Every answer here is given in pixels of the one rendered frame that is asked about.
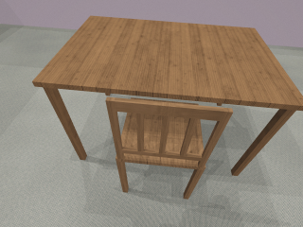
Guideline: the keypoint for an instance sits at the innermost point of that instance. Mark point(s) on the chair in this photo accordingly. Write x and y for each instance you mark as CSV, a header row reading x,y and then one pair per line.
x,y
164,133

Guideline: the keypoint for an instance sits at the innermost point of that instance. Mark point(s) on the table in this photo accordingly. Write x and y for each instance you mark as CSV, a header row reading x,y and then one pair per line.
x,y
173,60

